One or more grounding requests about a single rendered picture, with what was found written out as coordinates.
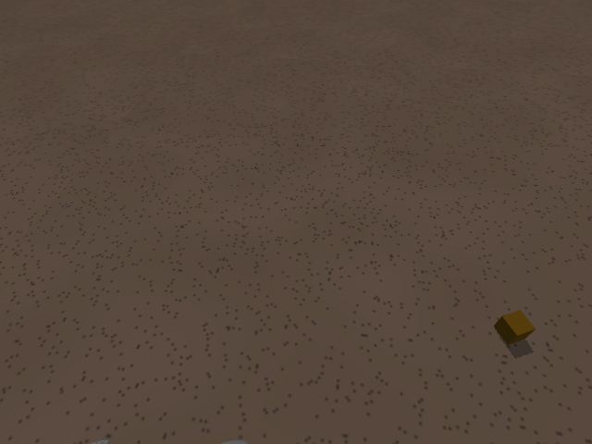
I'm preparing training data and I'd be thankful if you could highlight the cube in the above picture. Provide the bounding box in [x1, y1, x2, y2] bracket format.
[494, 310, 536, 345]

